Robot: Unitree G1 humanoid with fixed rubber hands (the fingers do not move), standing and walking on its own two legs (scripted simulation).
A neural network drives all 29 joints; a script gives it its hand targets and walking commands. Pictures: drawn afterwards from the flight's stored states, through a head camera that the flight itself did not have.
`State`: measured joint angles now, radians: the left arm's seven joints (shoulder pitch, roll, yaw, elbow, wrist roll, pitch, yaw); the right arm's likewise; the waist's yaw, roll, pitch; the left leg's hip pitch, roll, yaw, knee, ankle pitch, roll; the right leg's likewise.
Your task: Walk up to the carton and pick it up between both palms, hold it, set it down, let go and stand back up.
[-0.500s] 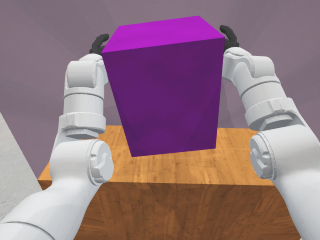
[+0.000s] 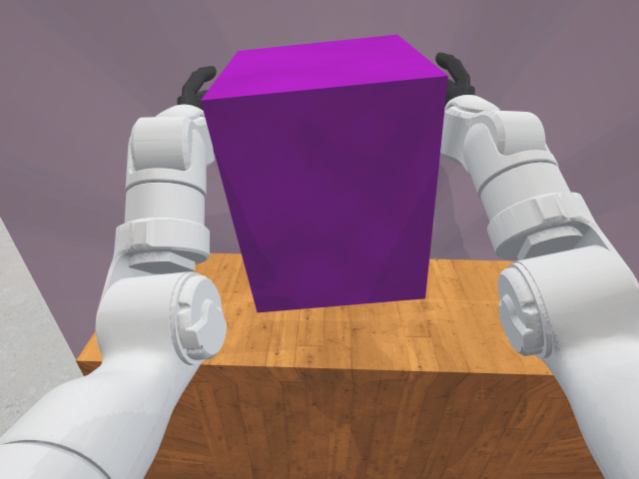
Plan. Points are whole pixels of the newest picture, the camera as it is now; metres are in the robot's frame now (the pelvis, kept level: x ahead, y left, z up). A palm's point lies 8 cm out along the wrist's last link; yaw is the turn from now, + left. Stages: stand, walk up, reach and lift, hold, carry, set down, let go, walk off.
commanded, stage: hold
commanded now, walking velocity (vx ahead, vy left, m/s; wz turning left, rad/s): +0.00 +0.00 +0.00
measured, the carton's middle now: (328, 170) +0.37 +0.00 +0.28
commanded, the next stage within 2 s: none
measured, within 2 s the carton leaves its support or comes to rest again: neither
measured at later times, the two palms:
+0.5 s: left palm (196, 128) +0.37 +0.15 +0.33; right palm (457, 114) +0.36 -0.15 +0.35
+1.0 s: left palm (196, 129) +0.38 +0.15 +0.32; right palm (452, 117) +0.37 -0.14 +0.34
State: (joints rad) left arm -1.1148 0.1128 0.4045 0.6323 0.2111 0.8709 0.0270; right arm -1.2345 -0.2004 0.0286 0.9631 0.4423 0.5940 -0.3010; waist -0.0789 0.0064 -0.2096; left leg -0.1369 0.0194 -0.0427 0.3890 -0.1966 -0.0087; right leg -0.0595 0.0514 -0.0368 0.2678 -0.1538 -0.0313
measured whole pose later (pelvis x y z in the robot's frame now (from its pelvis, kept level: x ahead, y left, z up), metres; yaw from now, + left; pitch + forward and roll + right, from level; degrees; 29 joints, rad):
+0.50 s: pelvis +0.00 +0.00 +0.00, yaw +0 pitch -3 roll -2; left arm -1.10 0.10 0.39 0.60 0.21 0.88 0.03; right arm -1.24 -0.21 0.02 0.96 0.46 0.60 -0.30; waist -0.08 0.01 -0.21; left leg -0.14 0.02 -0.04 0.40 -0.20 0.00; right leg -0.06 0.05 -0.02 0.27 -0.15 -0.03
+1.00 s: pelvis +0.00 +0.00 +0.00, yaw +0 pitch -2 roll -2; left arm -1.13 0.13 0.38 0.65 0.20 0.86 0.02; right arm -1.25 -0.21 0.05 0.97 0.45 0.61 -0.30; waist -0.09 0.01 -0.20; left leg -0.16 0.02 -0.06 0.40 -0.19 -0.01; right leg -0.07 0.06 -0.03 0.26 -0.14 -0.03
